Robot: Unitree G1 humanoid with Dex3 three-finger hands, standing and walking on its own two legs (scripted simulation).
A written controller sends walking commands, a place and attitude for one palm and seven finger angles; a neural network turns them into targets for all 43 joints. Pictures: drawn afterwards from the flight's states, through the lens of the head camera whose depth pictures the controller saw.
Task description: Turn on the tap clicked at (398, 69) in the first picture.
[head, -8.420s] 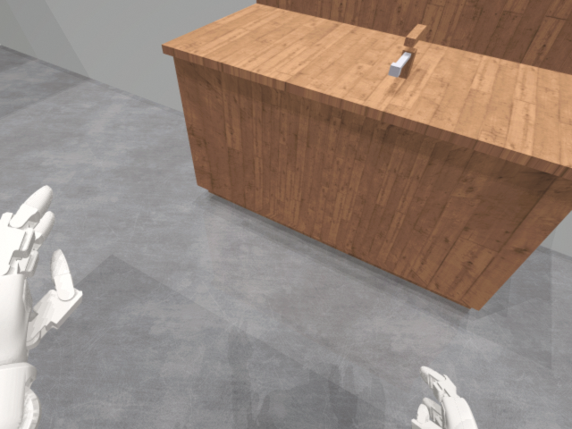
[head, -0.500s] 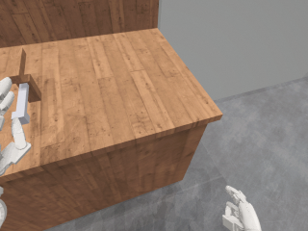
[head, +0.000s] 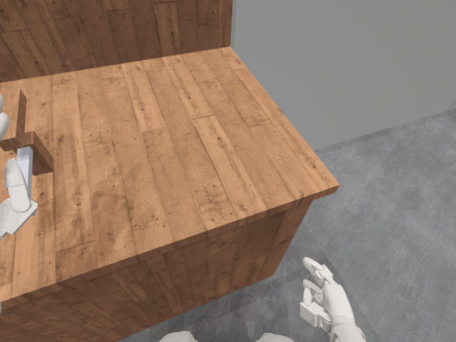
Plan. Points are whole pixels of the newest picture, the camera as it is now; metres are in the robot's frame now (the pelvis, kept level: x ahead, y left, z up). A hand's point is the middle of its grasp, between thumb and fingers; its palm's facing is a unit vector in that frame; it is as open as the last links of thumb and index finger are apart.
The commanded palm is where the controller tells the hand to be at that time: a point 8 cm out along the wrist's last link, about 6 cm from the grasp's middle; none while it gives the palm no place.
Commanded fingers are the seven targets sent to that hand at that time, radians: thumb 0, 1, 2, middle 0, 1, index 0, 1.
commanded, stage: come to a stop and stand still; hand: left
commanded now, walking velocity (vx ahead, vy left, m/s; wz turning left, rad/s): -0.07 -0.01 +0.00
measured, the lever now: (21, 206) +0.29 +0.35 +0.08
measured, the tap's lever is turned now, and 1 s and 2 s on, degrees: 0 0 0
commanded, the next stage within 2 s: look again from close up in 0.50 s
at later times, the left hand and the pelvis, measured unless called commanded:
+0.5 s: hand (30, 200) +0.23 +0.25 +0.20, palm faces +0.40 -0.83 -0.38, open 7.4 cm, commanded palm +0.18 +0.29 +0.19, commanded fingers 0.00 0.90 0.90 -0.20 -0.30 -0.20 -0.30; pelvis +0.02 +0.00 +0.01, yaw +1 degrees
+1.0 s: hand (13, 231) +0.21 +0.28 +0.16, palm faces +0.38 -0.83 -0.40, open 7.4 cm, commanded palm +0.15 +0.30 +0.19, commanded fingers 0.00 0.90 0.90 -0.20 -0.30 -0.20 -0.30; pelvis +0.01 +0.01 +0.01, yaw +4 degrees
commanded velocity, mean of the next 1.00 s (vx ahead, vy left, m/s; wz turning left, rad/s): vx -0.01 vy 0.00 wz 0.00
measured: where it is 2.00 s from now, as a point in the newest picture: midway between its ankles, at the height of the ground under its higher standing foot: outside the picture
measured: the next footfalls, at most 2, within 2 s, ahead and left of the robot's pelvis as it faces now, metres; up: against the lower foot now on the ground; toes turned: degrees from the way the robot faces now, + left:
right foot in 0.04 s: +0.07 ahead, -0.10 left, +0.00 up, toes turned +6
left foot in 1.56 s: -0.03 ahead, +0.12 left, +0.00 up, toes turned +5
